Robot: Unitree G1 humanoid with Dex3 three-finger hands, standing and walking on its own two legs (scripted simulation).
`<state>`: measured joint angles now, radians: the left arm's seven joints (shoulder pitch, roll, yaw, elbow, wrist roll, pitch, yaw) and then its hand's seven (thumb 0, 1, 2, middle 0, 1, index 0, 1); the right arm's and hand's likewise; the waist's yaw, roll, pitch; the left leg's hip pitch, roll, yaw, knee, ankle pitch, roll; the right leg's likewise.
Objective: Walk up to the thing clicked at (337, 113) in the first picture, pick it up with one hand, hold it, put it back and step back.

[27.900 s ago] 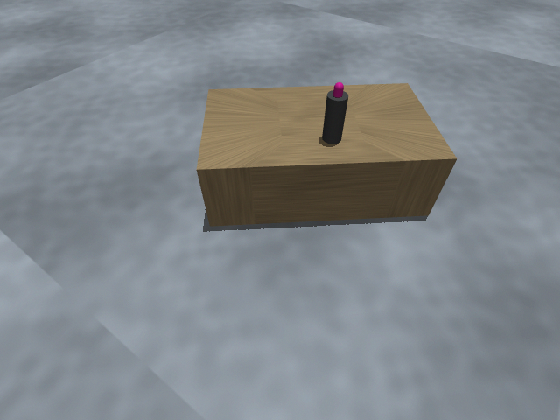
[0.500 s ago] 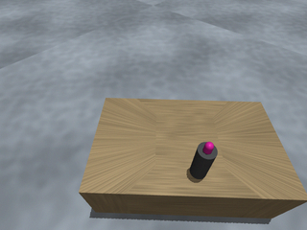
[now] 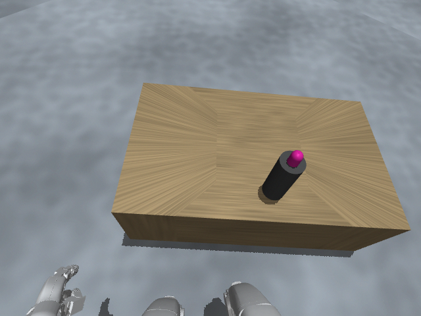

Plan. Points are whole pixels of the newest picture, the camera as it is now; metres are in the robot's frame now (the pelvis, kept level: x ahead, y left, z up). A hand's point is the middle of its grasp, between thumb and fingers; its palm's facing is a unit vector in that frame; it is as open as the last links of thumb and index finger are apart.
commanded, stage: step back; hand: right
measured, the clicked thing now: (284, 173) +0.54 -0.25 -0.27
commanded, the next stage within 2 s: none
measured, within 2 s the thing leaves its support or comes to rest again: neither
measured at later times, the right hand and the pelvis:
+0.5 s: hand out of the picture -0.01 -0.29 -0.15, palm faces -0.01 +0.92 -0.39, open 7.4 cm; pelvis -0.10 -0.01 +0.00, yaw -2 degrees
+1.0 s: hand out of the picture -0.12 -0.28 -0.13, palm faces +0.01 +0.90 -0.44, open 7.4 cm; pelvis -0.25 -0.01 -0.01, yaw -5 degrees
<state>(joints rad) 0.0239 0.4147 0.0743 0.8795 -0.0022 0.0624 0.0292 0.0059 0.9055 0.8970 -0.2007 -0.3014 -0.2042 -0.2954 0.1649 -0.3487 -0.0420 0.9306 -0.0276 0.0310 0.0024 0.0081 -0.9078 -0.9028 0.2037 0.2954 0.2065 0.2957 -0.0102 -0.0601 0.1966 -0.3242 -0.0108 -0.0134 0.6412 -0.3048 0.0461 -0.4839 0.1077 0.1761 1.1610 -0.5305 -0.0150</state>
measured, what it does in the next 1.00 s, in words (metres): walks backwards: right foot, then left foot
